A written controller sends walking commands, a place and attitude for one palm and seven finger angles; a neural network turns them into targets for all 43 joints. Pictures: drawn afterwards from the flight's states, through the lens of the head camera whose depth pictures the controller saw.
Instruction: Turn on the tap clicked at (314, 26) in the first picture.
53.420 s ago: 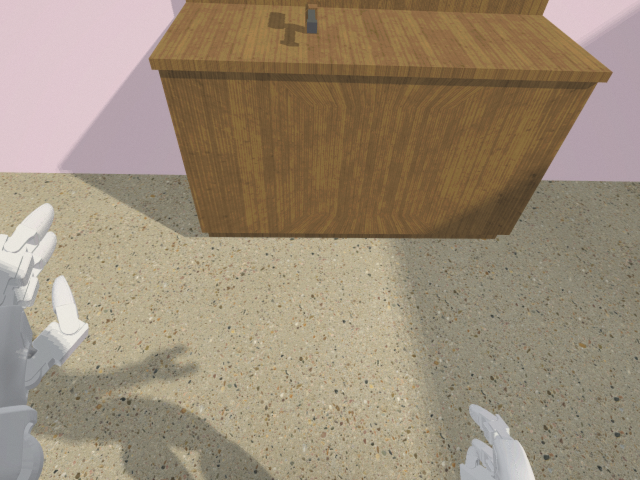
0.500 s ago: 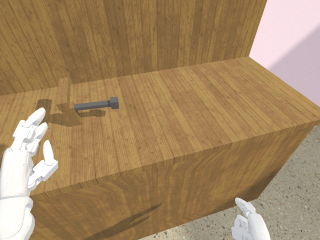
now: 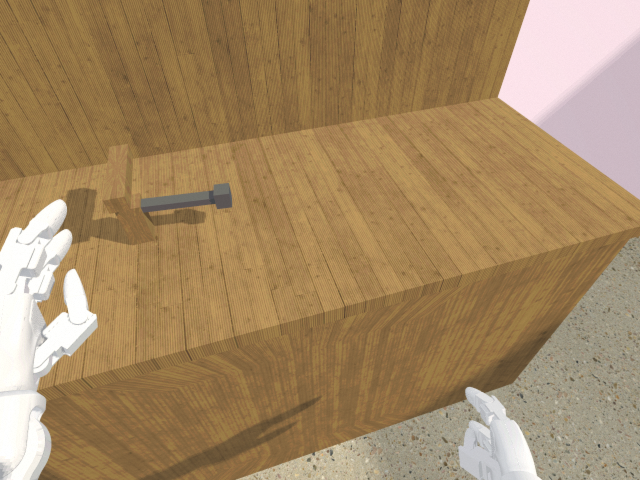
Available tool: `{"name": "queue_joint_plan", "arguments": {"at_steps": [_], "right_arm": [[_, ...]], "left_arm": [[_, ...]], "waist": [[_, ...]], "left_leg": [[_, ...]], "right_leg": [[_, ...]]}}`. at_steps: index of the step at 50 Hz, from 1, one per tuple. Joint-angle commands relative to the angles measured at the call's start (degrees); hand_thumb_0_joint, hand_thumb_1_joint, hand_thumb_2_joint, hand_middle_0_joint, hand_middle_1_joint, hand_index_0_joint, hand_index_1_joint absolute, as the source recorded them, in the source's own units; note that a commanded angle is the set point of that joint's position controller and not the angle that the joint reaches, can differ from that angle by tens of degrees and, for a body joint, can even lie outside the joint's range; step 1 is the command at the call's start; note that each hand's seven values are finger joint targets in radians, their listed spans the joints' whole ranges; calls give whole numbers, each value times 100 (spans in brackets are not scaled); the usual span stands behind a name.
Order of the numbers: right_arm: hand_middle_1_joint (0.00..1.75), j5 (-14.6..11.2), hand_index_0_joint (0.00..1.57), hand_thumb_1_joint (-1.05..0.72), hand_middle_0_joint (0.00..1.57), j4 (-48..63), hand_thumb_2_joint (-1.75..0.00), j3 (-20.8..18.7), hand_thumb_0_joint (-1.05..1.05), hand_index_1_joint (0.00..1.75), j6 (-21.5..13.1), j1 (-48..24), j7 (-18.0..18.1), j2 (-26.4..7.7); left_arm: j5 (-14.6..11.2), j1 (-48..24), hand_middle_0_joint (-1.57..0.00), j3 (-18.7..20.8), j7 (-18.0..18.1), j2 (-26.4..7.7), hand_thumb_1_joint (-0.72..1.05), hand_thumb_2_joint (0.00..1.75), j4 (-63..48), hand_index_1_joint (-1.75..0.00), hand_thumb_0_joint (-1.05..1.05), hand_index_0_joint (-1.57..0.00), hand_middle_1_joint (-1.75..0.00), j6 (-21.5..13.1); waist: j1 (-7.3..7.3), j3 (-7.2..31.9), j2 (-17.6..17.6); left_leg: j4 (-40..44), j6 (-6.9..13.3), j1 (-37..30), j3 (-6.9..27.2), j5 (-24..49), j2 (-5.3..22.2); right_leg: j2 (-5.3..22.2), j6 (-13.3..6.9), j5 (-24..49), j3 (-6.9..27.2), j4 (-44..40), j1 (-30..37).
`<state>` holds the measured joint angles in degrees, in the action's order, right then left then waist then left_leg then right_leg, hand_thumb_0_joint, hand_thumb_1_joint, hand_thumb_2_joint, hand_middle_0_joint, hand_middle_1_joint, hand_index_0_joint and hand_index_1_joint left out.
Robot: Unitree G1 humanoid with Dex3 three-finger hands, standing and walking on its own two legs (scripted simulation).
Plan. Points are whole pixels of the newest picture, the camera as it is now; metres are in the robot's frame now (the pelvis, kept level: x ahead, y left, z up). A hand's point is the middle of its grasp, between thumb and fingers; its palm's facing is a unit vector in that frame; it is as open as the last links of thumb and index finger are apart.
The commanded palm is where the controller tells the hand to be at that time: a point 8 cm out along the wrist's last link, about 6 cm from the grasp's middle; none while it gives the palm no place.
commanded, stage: step back with the hand held close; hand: left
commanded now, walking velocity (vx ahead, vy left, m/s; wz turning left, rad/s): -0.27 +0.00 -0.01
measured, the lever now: (222, 196) +0.50 +0.21 +0.08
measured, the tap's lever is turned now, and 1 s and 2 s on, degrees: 83 83 83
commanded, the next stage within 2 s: stop stepping back and stand still in 1.22 s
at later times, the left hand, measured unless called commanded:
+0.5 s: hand (64, 378) +0.16 +0.25 +0.15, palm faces +0.35 -0.84 -0.41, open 7.4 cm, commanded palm +0.11 +0.30 +0.17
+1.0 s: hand out of the picture +0.11 +0.27 +0.15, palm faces +0.37 -0.83 -0.40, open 7.4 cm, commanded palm +0.04 +0.31 +0.17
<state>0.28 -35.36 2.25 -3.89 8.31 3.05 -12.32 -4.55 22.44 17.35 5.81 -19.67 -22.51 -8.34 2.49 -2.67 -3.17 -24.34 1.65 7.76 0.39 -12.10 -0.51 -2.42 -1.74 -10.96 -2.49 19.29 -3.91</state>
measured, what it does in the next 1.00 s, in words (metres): walks backwards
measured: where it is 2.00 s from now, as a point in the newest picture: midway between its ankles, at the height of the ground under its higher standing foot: outside the picture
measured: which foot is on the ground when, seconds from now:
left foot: down 0.00-1.00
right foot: down 0.00-0.92, up 0.94-1.00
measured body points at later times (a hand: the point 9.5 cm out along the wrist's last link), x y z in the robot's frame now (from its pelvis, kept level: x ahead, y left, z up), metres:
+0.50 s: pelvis -0.05 +0.02 -0.02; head -0.02 +0.02 +0.43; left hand +0.14 +0.29 +0.17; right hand +0.12 -0.22 -0.10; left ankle +0.02 +0.10 -0.74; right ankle +0.00 -0.10 -0.74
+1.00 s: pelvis -0.11 +0.03 -0.01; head -0.07 +0.05 +0.43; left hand +0.08 +0.31 +0.18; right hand +0.08 -0.20 -0.08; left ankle -0.03 +0.11 -0.74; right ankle -0.10 -0.11 -0.72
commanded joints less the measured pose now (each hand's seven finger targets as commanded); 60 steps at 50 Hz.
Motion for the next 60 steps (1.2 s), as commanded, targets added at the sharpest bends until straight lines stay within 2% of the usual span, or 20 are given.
{"name": "queue_joint_plan", "arguments": {"at_steps": [1,9,18,20,23,26,31,34,38,40,42,45,46,47,49,51,54,57,59,60], "right_arm": [[30,-26,20,-90,20,1117,-90,-322,0,30,-108,-576,85,-651],[30,-61,20,-90,20,1299,-90,-424,0,30,-5,-546,198,-708],[30,-121,20,-90,20,1266,-90,-479,0,30,-44,-375,201,-701],[30,-122,20,-90,20,1230,-90,-467,0,30,-77,-346,212,-695],[30,-98,20,-90,20,1259,-90,-437,0,30,-124,-382,233,-725],[30,-41,20,-90,20,1277,-90,-426,0,30,-174,-431,278,-783],[30,-14,20,-90,20,1191,-90,-430,0,30,-281,-340,218,-702],[30,-40,20,-90,20,1120,-90,-458,0,30,-250,-362,186,-681],[30,-109,20,-90,20,1041,-90,-487,0,30,-138,-259,141,-527],[30,-84,20,-90,20,1045,-90,-451,0,30,-92,-290,136,-424],[30,-72,20,-90,20,1097,-90,-420,0,30,-54,-412,146,-447],[30,-42,20,-90,20,1188,-90,-442,0,30,-83,-474,222,-566],[30,25,20,-90,20,1200,-90,-464,0,30,-159,-419,204,-546],[30,100,20,-90,20,1113,-90,-497,0,30,-267,-370,184,-553],[30,58,20,-90,20,968,-90,-528,0,30,-405,-181,162,-511],[30,11,20,-90,20,849,-90,-507,0,30,-479,-128,102,-553],[30,38,20,-90,20,853,-90,-453,0,30,-456,-321,97,-620],[30,60,20,-90,20,887,-90,-420,0,30,-397,-443,107,-623],[30,89,20,-90,20,931,-90,-448,0,30,-269,-408,105,-561],[30,57,20,-90,20,954,-90,-378,0,30,-204,-476,104,-409]], "left_arm": [[39,97,-20,586,56,-842,90,90,-1197,-30,0,-20,-30,-430],[83,315,-20,949,215,-1286,90,90,-1891,-30,0,-20,-30,-377],[105,482,-20,788,369,-1104,90,90,-1899,-30,0,-20,-30,-394],[119,466,-20,777,413,-1104,90,90,-2118,-30,0,-20,-30,-434],[152,486,-20,863,474,-1153,90,90,-2111,-30,0,-20,-30,-450],[271,358,-20,949,491,-1106,90,90,-2120,-30,0,-20,-30,-446],[299,488,-20,875,417,-973,90,90,-1935,-30,0,-20,-30,-425],[256,351,-20,776,374,-979,90,90,-2104,-30,0,-20,-30,-408],[146,308,-20,714,421,-1077,90,90,-2210,-30,0,-20,-30,-459],[130,341,-20,833,446,-1188,90,90,-2406,-30,0,-20,-30,-473],[119,412,-20,961,439,-1280,90,90,-2387,-30,0,-20,-30,-494],[147,676,-20,1187,463,-1357,90,90,-2439,-30,0,-20,-30,-545],[148,591,-20,1131,434,-1297,90,90,-2614,-30,0,-20,-30,-564],[187,427,-20,1124,433,-1271,90,90,-2658,-30,0,-20,-30,-579],[124,301,-20,942,461,-1065,90,90,-2595,-30,0,-20,-30,-535],[147,453,-20,712,446,-860,90,90,-2337,-30,0,-20,-30,-413],[186,191,-20,526,407,-798,90,90,-2296,-30,0,-20,-30,-263],[157,164,-20,625,377,-930,90,90,-2238,-30,0,-20,-30,-237],[161,246,-20,857,339,-1229,90,90,-2413,-30,0,-20,-30,-336],[110,173,-20,852,334,-1301,90,90,-2481,-30,0,-20,-30,-430]], "waist": [[-62,903,80],[-82,1294,150],[-214,820,414],[-247,885,137],[-234,693,-28],[-179,722,-753],[-151,801,-416],[-186,1087,211],[-302,1095,1053],[-331,1156,936],[-308,887,532],[-199,1276,-837],[-205,1468,-1268],[-199,1456,-1269],[-179,1531,-567],[-168,1534,-452],[-193,1206,-913],[-119,1158,-914],[-166,1186,-287],[-151,1113,695]], "left_leg": [[37,70,-214,380,1328,447],[-42,74,80,548,1631,617],[-530,37,761,563,-602,455],[-532,40,696,617,-755,500],[-27,109,1150,922,-1356,685],[1319,373,2274,1726,-2415,1232],[856,393,1756,1490,-1304,1161],[80,155,1195,931,-461,806],[-1812,-206,667,210,-450,230],[-2040,-248,773,246,-304,199],[-1197,-162,908,428,105,380],[433,217,1040,1420,1122,1275],[923,343,897,1860,1197,1622],[1144,527,1058,2087,619,1905],[666,610,-111,1693,1931,1809],[595,517,-480,1290,2302,1667],[965,390,74,1110,947,1488],[1171,188,697,876,-609,1247],[180,-136,809,458,-900,791],[-1159,-359,678,-5,-910,386]], "right_leg": [[729,59,1542,515,9,-558],[711,92,1340,566,418,-734],[1045,-135,-218,968,42,-1585],[1056,-184,-421,906,133,-1755],[760,-38,-937,715,384,-1766],[145,219,-653,397,1607,-593],[160,201,-386,531,1296,-733],[493,61,537,857,715,-908],[1711,-567,725,1790,-72,-1989],[1882,-681,1747,1640,171,-1820],[1579,-433,1645,1329,540,-1830],[259,204,76,443,1822,-1399],[27,240,-1259,434,2700,-1497],[-22,242,-1692,675,3601,-1566],[76,242,-1783,746,3390,-2309],[91,290,-1582,603,2855,-2264],[-6,262,-1379,423,2022,-1712],[-67,152,-915,220,806,-973],[444,-117,5,510,-351,-924],[1282,-445,486,1256,-655,-1503]]}}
